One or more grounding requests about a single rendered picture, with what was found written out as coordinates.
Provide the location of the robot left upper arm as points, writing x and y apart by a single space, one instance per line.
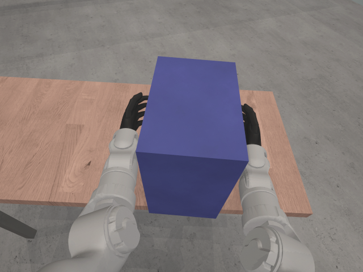
99 241

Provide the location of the table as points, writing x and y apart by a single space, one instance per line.
55 135

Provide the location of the robot left hand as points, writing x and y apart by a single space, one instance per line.
131 114

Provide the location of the robot right upper arm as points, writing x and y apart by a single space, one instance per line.
266 249

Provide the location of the right robot forearm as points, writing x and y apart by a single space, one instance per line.
258 197

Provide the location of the carton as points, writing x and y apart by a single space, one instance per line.
192 146

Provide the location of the left robot forearm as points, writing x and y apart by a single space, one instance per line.
119 174

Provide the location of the robot right hand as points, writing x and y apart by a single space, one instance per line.
251 126

